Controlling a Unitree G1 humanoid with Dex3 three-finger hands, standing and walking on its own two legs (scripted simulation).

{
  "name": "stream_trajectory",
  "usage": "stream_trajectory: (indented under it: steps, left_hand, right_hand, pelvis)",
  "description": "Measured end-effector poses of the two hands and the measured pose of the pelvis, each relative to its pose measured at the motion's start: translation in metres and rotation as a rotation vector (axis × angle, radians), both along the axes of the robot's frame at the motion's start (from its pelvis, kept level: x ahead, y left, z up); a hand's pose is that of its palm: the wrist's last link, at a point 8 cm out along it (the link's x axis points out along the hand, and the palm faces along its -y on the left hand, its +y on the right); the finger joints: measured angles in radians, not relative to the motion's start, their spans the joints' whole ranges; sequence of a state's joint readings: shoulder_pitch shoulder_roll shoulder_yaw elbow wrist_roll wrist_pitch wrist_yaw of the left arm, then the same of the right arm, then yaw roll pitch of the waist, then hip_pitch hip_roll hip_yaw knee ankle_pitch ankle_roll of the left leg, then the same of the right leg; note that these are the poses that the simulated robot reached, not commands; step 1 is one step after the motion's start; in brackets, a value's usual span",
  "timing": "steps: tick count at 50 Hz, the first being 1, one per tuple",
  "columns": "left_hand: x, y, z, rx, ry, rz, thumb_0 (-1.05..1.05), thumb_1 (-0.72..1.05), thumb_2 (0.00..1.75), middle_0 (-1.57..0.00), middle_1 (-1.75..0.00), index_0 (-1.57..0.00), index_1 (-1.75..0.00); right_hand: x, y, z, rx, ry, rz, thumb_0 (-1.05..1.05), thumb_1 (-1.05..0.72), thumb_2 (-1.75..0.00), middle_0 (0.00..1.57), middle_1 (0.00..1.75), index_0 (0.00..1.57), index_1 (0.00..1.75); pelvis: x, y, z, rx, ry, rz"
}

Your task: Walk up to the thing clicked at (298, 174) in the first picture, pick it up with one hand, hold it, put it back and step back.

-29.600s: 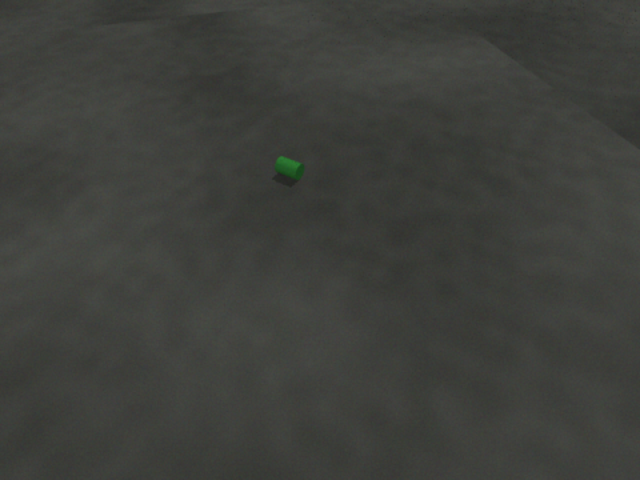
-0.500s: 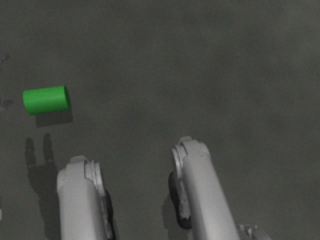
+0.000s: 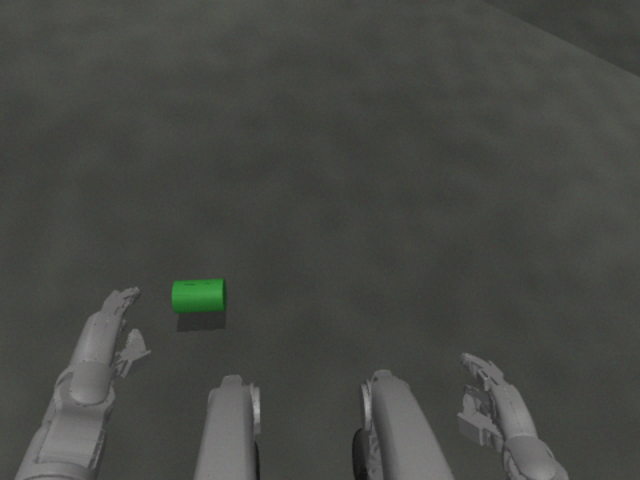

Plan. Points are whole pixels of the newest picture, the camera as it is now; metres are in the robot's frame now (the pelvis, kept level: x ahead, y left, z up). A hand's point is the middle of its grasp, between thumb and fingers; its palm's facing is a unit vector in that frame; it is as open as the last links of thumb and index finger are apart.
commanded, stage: home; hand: left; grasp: from above
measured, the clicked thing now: (200, 295) +0.54 +0.24 -0.53
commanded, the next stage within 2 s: none
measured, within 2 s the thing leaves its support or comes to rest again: neither
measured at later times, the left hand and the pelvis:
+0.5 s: hand (122, 397) +0.23 +0.17 +0.09, palm faces +0.10 -0.97 -0.21, open 7.4 cm; pelvis +0.06 -0.01 +0.13, yaw +2 degrees
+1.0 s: hand (119, 408) +0.22 +0.17 +0.09, palm faces +0.10 -0.97 -0.20, open 7.4 cm; pelvis +0.07 -0.01 +0.14, yaw +3 degrees
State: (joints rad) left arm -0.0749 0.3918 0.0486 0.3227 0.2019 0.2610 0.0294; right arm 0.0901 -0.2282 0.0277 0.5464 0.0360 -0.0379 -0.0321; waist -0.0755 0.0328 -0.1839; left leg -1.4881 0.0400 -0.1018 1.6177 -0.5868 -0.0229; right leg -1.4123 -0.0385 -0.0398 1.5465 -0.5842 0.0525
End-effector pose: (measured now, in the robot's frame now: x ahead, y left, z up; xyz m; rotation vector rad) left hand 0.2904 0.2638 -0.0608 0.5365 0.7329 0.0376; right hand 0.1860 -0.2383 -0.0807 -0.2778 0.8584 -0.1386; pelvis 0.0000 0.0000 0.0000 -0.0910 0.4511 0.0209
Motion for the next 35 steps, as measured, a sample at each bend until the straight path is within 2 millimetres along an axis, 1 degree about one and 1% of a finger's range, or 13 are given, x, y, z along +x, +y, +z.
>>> stream_trajectory:
  steps: [6,13,18,23,26,29,32,35]
  left_hand:
    - [-0.024,-0.013,0.044,-0.107,0.036,0.126,0.01,0.89,0.9,-0.21,-0.3,-0.21,-0.3]
    - [-0.048,-0.028,0.099,-0.222,0.054,0.239,0.01,0.9,0.9,-0.21,-0.3,-0.21,-0.3]
    - [-0.063,-0.036,0.134,-0.275,0.055,0.277,0.01,0.9,0.9,-0.2,-0.3,-0.2,-0.3]
    - [-0.077,-0.042,0.165,-0.29,0.037,0.282,0.01,0.9,0.9,-0.2,-0.3,-0.2,-0.3]
    - [-0.085,-0.043,0.177,-0.291,0.028,0.281,0.01,0.9,0.9,-0.2,-0.3,-0.2,-0.3]
    - [-0.092,-0.044,0.185,-0.292,0.025,0.284,0.01,0.9,0.9,-0.2,-0.3,-0.2,-0.3]
    - [-0.097,-0.043,0.186,-0.292,0.03,0.289,0.01,0.9,0.9,-0.2,-0.3,-0.2,-0.3]
    - [-0.1,-0.043,0.183,-0.292,0.04,0.294,0.01,0.9,0.9,-0.2,-0.3,-0.2,-0.3]
  right_hand:
    - [-0.002,-0.001,0.041,0.012,-0.031,-0.032,0.01,-0.91,-0.9,0.21,0.3,0.2,0.3]
    - [-0.009,-0.008,0.086,-0.003,-0.058,-0.09,0.01,-0.91,-0.9,0.21,0.3,0.2,0.3]
    - [-0.007,-0.013,0.115,-0.019,-0.105,-0.115,0.01,-0.91,-0.9,0.21,0.3,0.2,0.3]
    - [0.005,-0.015,0.139,-0.027,-0.173,-0.118,0.01,-0.91,-0.9,0.21,0.3,0.2,0.3]
    - [0.016,-0.015,0.149,-0.026,-0.218,-0.106,0.01,-0.91,-0.9,0.2,0.3,0.2,0.3]
    - [0.028,-0.013,0.157,-0.024,-0.26,-0.086,0.02,-0.91,-0.9,0.2,0.3,0.2,0.3]
    - [0.039,-0.011,0.163,-0.021,-0.296,-0.062,0.02,-0.91,-0.9,0.2,0.3,0.2,0.3]
    - [0.048,-0.008,0.166,-0.021,-0.321,-0.038,0.01,-0.91,-0.9,0.21,0.3,0.2,0.3]
  pelvis:
    - [0.013,-0.005,0.042,0.015,-0.061,0.006]
    - [0.033,-0.009,0.086,0.027,-0.135,0.014]
    - [0.046,-0.011,0.111,0.036,-0.187,0.018]
    - [0.057,-0.012,0.129,0.043,-0.227,0.022]
    - [0.061,-0.012,0.135,0.046,-0.246,0.025]
    - [0.063,-0.013,0.138,0.05,-0.26,0.029]
    - [0.064,-0.013,0.139,0.053,-0.27,0.033]
    - [0.063,-0.014,0.139,0.056,-0.274,0.036]
